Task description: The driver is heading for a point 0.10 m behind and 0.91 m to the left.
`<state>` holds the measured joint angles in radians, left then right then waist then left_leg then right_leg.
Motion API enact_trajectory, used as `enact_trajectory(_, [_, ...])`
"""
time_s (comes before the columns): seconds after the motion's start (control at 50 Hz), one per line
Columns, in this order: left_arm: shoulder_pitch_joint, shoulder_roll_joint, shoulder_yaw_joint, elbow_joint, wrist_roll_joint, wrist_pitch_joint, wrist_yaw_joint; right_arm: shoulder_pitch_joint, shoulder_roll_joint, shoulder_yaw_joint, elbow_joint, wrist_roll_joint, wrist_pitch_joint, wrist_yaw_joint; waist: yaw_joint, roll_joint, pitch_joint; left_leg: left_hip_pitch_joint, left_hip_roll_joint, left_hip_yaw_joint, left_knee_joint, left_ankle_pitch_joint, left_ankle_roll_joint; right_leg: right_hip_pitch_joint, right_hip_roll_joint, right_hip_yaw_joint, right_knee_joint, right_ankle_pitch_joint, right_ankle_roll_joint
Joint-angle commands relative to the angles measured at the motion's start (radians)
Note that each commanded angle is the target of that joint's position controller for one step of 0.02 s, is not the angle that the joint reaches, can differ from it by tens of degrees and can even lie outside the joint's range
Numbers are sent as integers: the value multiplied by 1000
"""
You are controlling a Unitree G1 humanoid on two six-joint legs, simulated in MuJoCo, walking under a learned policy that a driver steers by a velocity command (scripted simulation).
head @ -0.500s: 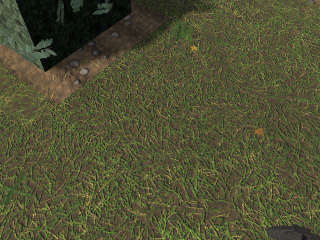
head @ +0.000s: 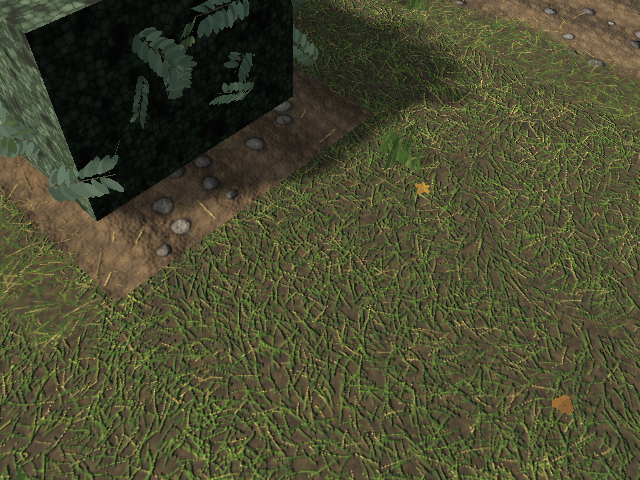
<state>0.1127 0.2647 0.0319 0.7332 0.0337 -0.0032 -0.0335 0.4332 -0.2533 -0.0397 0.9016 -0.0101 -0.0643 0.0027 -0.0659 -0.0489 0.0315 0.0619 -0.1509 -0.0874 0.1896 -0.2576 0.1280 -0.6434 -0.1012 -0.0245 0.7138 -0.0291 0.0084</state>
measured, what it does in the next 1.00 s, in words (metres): walks ahead, turning left: right foot, then left foot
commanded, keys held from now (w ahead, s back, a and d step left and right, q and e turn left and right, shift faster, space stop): w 0.12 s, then no key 0.06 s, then q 0.40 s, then w+q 0.42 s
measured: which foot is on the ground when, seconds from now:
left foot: down 0.00-0.14, up 0.16-0.60, down 0.62-1.00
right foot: up 0.00-0.10, down 0.12-0.62, up 0.64-1.00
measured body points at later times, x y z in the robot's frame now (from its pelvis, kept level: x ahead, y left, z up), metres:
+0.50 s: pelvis +0.22 -0.03 +0.00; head +0.26 -0.03 +0.45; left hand +0.24 +0.23 -0.13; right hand +0.36 -0.27 -0.13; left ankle +0.31 +0.09 -0.70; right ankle +0.21 -0.11 -0.74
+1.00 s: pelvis +0.34 +0.00 +0.01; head +0.35 +0.01 +0.46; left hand +0.39 +0.31 -0.10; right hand +0.47 -0.25 -0.12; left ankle +0.30 +0.08 -0.74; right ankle +0.45 -0.11 -0.71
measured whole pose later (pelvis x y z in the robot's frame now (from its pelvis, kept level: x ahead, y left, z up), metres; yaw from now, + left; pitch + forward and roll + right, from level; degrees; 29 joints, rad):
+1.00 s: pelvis +0.34 +0.00 +0.01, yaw +24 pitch +2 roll +0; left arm 0.14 0.28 0.05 0.76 0.03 0.00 -0.01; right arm 0.35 -0.27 -0.08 0.85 -0.02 -0.01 0.02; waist -0.06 -0.01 -0.02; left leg -0.19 -0.13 -0.16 0.36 -0.19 0.10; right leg -0.47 -0.05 0.04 0.71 -0.29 0.05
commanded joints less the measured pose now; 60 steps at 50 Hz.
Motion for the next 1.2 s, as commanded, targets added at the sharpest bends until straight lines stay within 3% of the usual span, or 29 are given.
enact_trajectory(0.02, [-170,71,11,-119,-4,-26,-3,78,-146,-27,-5,-9,-10,-14,-24,102,63,46,311,-132,15,569,78,-49,42,-29,-80,-13,-32])
enact_trajectory(0.08, [-58,90,20,-88,-7,-37,8,34,-171,-29,7,-15,-14,-25,48,124,26,40,315,-98,125,876,39,166,110,-51,-157,-116,-86])
enact_trajectory(0.1, [53,111,31,-52,-9,-43,19,25,-182,-31,12,-18,-14,-24,96,123,-34,36,301,-83,253,1001,26,301,146,-61,-176,-149,-106])
enact_trajectory(0.12, [216,132,42,-2,-4,-53,32,5,-183,-29,12,-14,-16,-21,177,96,-121,-41,265,-45,447,953,10,519,127,-43,-236,-97,-134])
enact_trajectory(0.14, [382,203,58,27,20,-61,49,10,-137,-15,-15,-4,-23,-19,229,6,-242,-225,200,-12,737,630,-10,772,-87,179,-237,-101,-184])
enact_trajectory(0.16, [385,289,80,38,26,-58,43,159,-53,-5,-4,32,-18,-18,152,-230,-337,-534,-15,45,1096,-228,-62,963,-359,652,-315,121,-350])
enact_trajectory(0.18, [316,204,64,33,-20,-52,31,97,-137,-21,8,-7,-14,-26,129,-44,-253,-581,33,-62,1160,-227,-50,843,-315,657,-355,253,-334])
enact_trajectory(0.2, [208,141,45,20,-27,-58,29,34,-120,-21,-1,-2,-12,-26,91,8,-126,-585,74,-65,1135,-162,-59,711,-290,452,-352,376,-312])
enact_trajectory(0.22, [162,87,31,20,-20,-65,25,-1,-103,-14,-4,-2,-8,-25,78,46,-72,-572,109,-43,1087,-133,-66,628,-245,326,-369,512,-282])
enact_trajectory(0.26, [144,50,15,42,-23,-75,31,-8,-90,-16,0,-12,19,-15,50,-12,-41,-518,137,-13,1004,-107,-85,525,-177,159,-420,593,-223])
enact_trajectory(0.34, [157,99,23,65,-20,-79,39,-37,-58,-18,-17,-12,54,5,25,-32,-66,-523,123,35,923,-44,-113,490,-154,17,-432,691,-218])
enact_trajectory(0.44, [144,99,22,75,-25,-55,52,-190,-24,0,-81,-15,67,29,54,-80,-62,-482,159,110,623,133,-118,472,-116,-115,-415,564,-186])
enact_trajectory(0.58, [163,146,51,86,-22,-10,60,-252,-66,-18,-137,-24,73,31,79,-56,-33,-411,148,138,401,-1,-62,521,-196,-93,-234,327,-163])
enact_trajectory(0.6, [174,151,54,87,-18,-4,59,-220,-69,-22,-132,-26,65,28,63,-15,-62,-337,138,130,325,40,-38,500,-186,-106,-150,205,-133])
enact_trajectory(0.62, [217,137,52,79,-6,0,54,-149,-137,-45,-119,-32,57,17,43,128,-116,-221,207,-17,231,70,14,425,-132,-143,36,-10,-83])
enact_trajectory(0.64, [199,52,27,-1,-16,1,40,-95,-275,-86,-125,-18,61,7,40,385,-157,-35,466,-461,136,59,193,110,73,-205,327,-568,-19])
enact_trajectory(0.66, [127,101,35,-10,5,13,41,-22,-249,-87,-107,5,69,10,-26,270,-178,-41,513,-602,66,-77,273,10,114,-7,442,-701,-17])
enact_trajectory(0.7, [53,113,40,-22,-8,3,33,-112,-159,-64,-107,-1,77,1,13,153,-10,-172,418,-458,8,-323,210,-47,45,56,396,-503,-22])
enact_trajectory(0.74, [66,116,42,-9,10,-9,27,-189,-125,-55,-124,1,70,-11,56,160,0,-229,324,-352,-18,-215,143,37,27,52,292,-377,-7])
enact_trajectory(0.8, [87,91,37,5,9,-3,20,-170,-146,-63,-119,-2,46,1,62,105,-58,-218,282,-292,-4,-83,144,91,43,38,236,-313,19])
enact_trajectory(1.0, [-63,92,30,-72,-11,-21,26,-84,-197,-86,-104,-14,35,13,1,145,-23,-255,274,-388,32,-200,136,140,80,47,-45,-267,38])
enact_trajectory(1.04, [-20,93,29,-71,-18,-31,31,-119,-197,-88,-117,-15,33,16,33,150,-21,-329,256,-401,71,-196,115,271,100,51,-126,-278,20])
enact_trajectory(1.08, [142,99,35,-24,-19,-48,47,-182,-179,-85,-135,-9,31,13,134,94,-32,-509,177,-362,199,-220,56,572,116,44,-287,-223,5])
enact_trajectory(1.1, [246,169,52,-5,-6,-60,61,-191,-117,-68,-150,-3,21,10,180,-22,-65,-639,96,-268,386,-286,8,733,-28,190,-372,-356,-17])
enact_trajectory(1.12, [314,291,74,-9,13,-61,71,-203,-35,-44,-195,11,10,12,192,-237,-120,-797,-32,-71,675,-346,-35,831,-295,574,-546,-714,-87])
enact_trajectory(1.14, [271,298,85,-3,13,-52,73,-176,-100,-49,-192,-17,12,12,131,-191,-52,-862,41,-52,819,-285,-35,720,-353,746,-599,-845,-154])
enact_trajectory(1.16, [212,210,65,-19,3,-53,65,-179,-137,-58,-173,-31,16,19,99,-76,25,-853,95,-65,876,-195,-32,643,-308,656,-583,-809,-160])
enact_trajectory(1.18, [169,152,51,-25,-8,-58,57,-177,-136,-60,-156,-32,19,33,77,-22,59,-824,121,-56,871,-121,-45,594,-241,503,-577,-666,-135])
enact_trajectory(1.2, [148,126,43,-29,-8,-63,55,-168,-125,-60,-145,-31,25,44,67,-43,48,-797,136,-38,866,-64,-60,589,-189,380,-579,-522,-111])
